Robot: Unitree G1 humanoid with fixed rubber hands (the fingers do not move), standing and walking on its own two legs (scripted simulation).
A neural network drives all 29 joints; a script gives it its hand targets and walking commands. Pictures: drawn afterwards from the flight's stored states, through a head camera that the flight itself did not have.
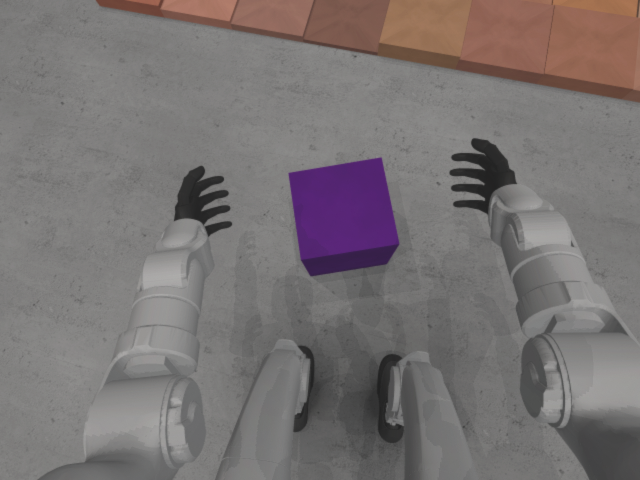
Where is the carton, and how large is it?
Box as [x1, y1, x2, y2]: [289, 157, 398, 275]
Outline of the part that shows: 381,157 289,173 300,256 302,262 310,275 384,264 387,262 398,245 398,239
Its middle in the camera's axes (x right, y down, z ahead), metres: +0.06 -0.04 +0.96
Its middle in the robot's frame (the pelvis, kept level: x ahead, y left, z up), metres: +0.54 +0.04 -0.54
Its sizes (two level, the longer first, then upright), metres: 0.210 0.200 0.250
